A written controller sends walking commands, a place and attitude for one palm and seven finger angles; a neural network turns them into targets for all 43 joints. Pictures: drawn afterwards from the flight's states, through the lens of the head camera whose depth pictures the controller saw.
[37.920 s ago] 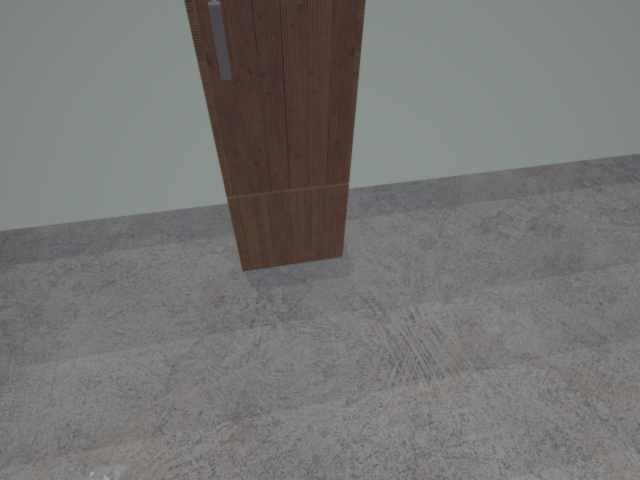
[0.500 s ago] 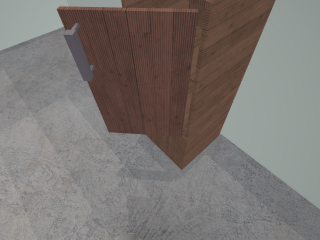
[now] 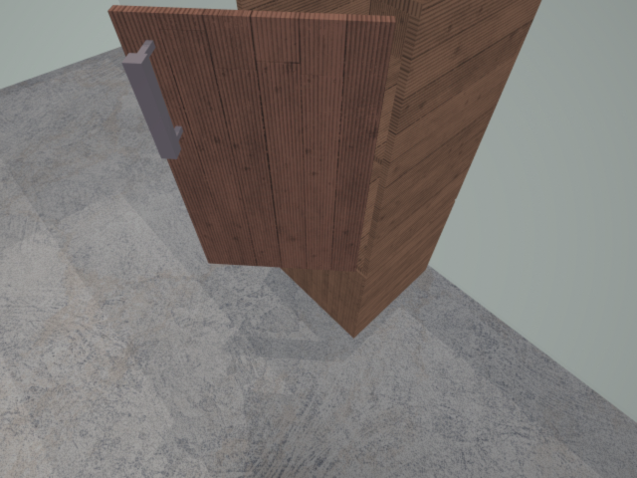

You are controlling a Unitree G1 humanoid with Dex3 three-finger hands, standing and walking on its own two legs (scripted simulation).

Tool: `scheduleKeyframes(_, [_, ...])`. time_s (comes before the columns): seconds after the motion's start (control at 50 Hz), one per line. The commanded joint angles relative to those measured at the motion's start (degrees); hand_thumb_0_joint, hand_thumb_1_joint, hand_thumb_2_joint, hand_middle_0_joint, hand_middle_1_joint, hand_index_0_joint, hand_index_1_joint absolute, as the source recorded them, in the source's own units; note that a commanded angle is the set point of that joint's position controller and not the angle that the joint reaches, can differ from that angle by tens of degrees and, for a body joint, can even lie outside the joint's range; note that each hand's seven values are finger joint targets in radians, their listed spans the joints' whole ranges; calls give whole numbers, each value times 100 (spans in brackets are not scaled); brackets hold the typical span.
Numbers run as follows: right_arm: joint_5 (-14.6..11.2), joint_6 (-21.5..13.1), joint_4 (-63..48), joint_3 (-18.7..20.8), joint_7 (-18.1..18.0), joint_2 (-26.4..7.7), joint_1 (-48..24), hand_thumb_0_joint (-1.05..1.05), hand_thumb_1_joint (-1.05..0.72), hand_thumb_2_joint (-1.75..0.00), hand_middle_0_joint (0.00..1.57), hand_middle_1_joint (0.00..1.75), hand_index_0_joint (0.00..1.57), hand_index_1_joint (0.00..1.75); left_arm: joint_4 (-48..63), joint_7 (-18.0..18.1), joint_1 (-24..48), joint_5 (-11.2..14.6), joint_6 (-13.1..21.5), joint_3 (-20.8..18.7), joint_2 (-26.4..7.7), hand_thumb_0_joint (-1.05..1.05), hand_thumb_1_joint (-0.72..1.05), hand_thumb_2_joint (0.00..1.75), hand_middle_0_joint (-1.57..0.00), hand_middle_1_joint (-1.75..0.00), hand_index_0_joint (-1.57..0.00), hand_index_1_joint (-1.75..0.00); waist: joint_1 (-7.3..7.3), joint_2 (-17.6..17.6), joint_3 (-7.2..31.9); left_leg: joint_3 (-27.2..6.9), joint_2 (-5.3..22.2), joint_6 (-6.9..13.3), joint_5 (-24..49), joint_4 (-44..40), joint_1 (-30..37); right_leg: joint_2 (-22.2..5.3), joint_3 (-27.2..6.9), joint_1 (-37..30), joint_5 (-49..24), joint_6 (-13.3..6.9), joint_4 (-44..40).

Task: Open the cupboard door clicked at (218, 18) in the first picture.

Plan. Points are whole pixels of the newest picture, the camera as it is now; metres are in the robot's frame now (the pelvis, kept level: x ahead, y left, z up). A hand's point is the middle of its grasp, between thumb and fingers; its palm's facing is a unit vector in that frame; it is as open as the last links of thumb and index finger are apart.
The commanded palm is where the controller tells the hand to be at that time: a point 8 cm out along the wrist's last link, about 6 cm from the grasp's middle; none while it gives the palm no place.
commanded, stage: come to a stop and stand still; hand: left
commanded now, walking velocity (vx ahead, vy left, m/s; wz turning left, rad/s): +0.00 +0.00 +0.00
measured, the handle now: (160, 102) +0.58 +0.27 +0.14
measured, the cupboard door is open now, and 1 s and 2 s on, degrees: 43 43 43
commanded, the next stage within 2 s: look again from close up in 1.36 s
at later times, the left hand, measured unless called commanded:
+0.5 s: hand out of the picture -0.01 +0.12 -0.17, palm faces +0.06 -0.98 -0.19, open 7.3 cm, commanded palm none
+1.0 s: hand out of the picture +0.01 +0.10 -0.17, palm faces +0.08 -0.98 -0.16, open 7.3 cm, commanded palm none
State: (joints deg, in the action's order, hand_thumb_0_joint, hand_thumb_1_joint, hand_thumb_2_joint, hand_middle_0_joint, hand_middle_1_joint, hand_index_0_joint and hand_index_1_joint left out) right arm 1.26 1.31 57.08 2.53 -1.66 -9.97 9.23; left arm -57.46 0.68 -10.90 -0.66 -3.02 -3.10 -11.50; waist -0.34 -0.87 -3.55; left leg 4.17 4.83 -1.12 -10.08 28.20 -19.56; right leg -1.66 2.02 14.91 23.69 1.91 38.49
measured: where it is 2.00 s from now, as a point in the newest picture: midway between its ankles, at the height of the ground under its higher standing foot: outside the picture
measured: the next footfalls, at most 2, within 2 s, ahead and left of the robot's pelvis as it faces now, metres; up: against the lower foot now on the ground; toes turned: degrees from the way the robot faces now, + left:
right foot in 0.04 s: -0.01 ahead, -0.13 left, +0.00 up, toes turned -2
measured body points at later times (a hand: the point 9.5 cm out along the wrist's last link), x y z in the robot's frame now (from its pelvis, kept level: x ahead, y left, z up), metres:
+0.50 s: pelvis +0.00 -0.05 +0.00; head +0.02 -0.06 +0.45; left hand -0.01 +0.17 -0.15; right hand -0.03 -0.26 -0.16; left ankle +0.00 +0.10 -0.74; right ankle -0.05 -0.13 -0.74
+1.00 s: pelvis +0.03 -0.05 +0.00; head +0.05 -0.05 +0.45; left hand +0.00 +0.15 -0.16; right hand +0.03 -0.27 -0.16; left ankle +0.00 +0.10 -0.74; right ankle -0.05 -0.13 -0.74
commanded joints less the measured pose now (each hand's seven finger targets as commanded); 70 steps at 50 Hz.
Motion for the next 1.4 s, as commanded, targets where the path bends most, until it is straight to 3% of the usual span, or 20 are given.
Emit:
scheduleKeyframes(0.0, [-89,10,-164,219,22,-506,403,0,-90,-90,20,30,20,30,71,72,-719,-96,224,-109,-792,0,90,90,-20,-30,-20,-30,23,1028,445,-175,-18,37,-938,396,-265,-1198,-1259,-695,-993,-518,-2445])
scheduleKeyframes(0.02, [-69,66,-236,134,84,-405,191,0,-90,-90,20,30,20,30,160,77,-384,-78,228,-63,-967,0,90,90,-20,-30,-20,-30,17,1281,173,-176,-293,-56,-1624,859,-100,-1659,-1417,90,-644,-888,-2683])
scheduleKeyframes(0.04, [-20,110,-261,137,89,-377,2,0,-90,-90,20,30,20,30,164,88,-287,-93,276,-47,-860,0,90,90,-20,-30,-20,-30,85,1497,6,-323,-303,-2,-1726,1227,-205,-1511,-1441,242,-1228,-996,-2619])
scheduleKeyframes(0.06, [-11,117,-145,111,68,-370,124,0,-90,-90,20,30,20,30,58,110,-178,-77,319,-11,-708,0,90,90,-20,-30,-20,-30,-20,1674,37,-362,-237,-5,-1579,1280,-110,-1386,-1288,103,-1875,-1040,-2418])
scheduleKeyframes(0.08, [-19,113,70,113,54,-412,329,0,-90,-90,20,30,20,30,33,106,-13,-49,332,40,-588,0,90,90,-20,-30,-20,-30,-116,1424,7,-342,-236,-29,-1353,1342,-6,-1262,-977,-31,-2394,-1048,-2209])
scheduleKeyframes(0.1, [-37,97,212,88,52,-360,471,0,-90,-90,20,30,20,30,9,103,19,-29,354,53,-551,0,90,90,-20,-30,-20,-30,-158,1174,19,-295,-242,-59,-1156,1194,142,-1114,-712,-130,-2812,-996,-2038])
scheduleKeyframes(0.14, [-47,55,382,34,38,-270,615,0,-90,-90,20,30,20,30,-125,114,-108,5,388,70,-496,0,90,90,-20,-30,-20,-30,-154,950,29,-256,-242,-80,-698,438,507,-985,-524,-248,-2997,-830,-1780])
scheduleKeyframes(0.16, [-46,23,503,8,27,-241,747,0,-90,-90,20,30,20,30,-195,123,-144,22,385,85,-430,0,90,90,-20,-30,-20,-30,-159,795,79,-310,-200,-44,-48,-7,835,-873,-456,-194,-2699,-708,-1697])
scheduleKeyframes(0.18, [-36,-50,597,-22,10,-301,821,0,-90,-90,20,30,20,30,-263,125,-251,56,387,117,-341,0,90,90,-20,-30,-20,-30,-116,343,91,-515,-22,40,933,-344,1081,-710,-420,-146,-2545,-546,-1554])
scheduleKeyframes(0.2, [-21,-96,653,-41,-26,-387,817,0,-90,-90,20,30,20,30,-310,131,-400,84,381,135,-256,0,90,90,-20,-30,-20,-30,-25,24,109,-648,191,107,1295,-416,1167,-547,-412,-186,-2203,-440,-1617])
scheduleKeyframes(0.22, [-24,-89,684,-48,-49,-447,829,0,-90,-90,20,30,20,30,-334,139,-460,75,364,147,-245,0,90,90,-20,-30,-20,-30,-7,126,5,-649,245,122,968,-440,1055,-489,-457,-228,-1743,-414,-1849])
scheduleKeyframes(0.26, [-31,-92,792,-82,-69,-366,794,0,-90,-90,20,30,20,30,-455,125,-441,78,317,139,-278,0,90,90,-20,-30,-20,-30,30,-309,-86,-684,180,131,835,-537,905,-455,-430,-423,-1613,-405,-1881])
scheduleKeyframes(0.36, [-23,-65,868,-103,-64,-268,937,0,-90,-90,20,30,20,30,-593,116,-560,74,358,162,-238,0,90,90,-20,-30,-20,-30,-2,200,-133,-525,74,65,304,-628,1019,-508,-527,-401,-1133,-455,-2250])
scheduleKeyframes(0.4, [-16,-75,903,-110,-62,-246,1002,0,-90,-90,20,30,20,30,-612,122,-596,80,377,166,-206,0,90,90,-20,-30,-20,-30,-22,132,-140,-517,65,64,397,-631,1023,-517,-518,-428,-1281,-467,-2222])
scheduleKeyframes(0.46, [-28,-85,907,-119,-72,-210,1008,0,-90,-90,20,30,20,30,-677,131,-743,71,396,173,-133,0,90,90,-20,-30,-20,-30,7,306,-170,-486,80,67,407,-649,1088,-500,-474,-419,-1363,-450,-2266])
scheduleKeyframes(0.52, [-27,-108,924,-122,-83,-192,1050,0,-90,-90,20,30,20,30,-705,148,-857,75,424,180,-76,0,90,90,-20,-30,-20,-30,-5,222,-67,-482,82,71,633,-601,1142,-513,-465,-536,-1924,-454,-2137])
scheduleKeyframes(0.78, [-42,-145,922,-125,-134,-131,1011,0,-90,-90,20,30,20,30,-812,186,-1139,46,446,194,82,0,90,90,-20,-30,-20,-30,11,167,-130,-448,101,96,977,-542,1256,-508,-359,-632,-2692,-409,-1976])
scheduleKeyframes(1.08, [-48,-185,857,-127,-163,-264,968,0,-90,-90,20,30,20,30,-740,202,-1119,47,443,163,-71,0,90,90,-20,-30,-20,-30,30,197,109,-386,115,110,1772,-425,1427,-538,-258,-987,-3627,-386,-1786])
scheduleKeyframes(1.38, [-46,-189,848,-125,-156,-350,931,0,-90,-90,20,30,20,30,-674,204,-1014,48,418,158,-175,0,90,90,-20,-30,-20,-30,40,169,80,-409,104,137,1914,-498,1484,-537,-245,-1039,-3462,-381,-1777])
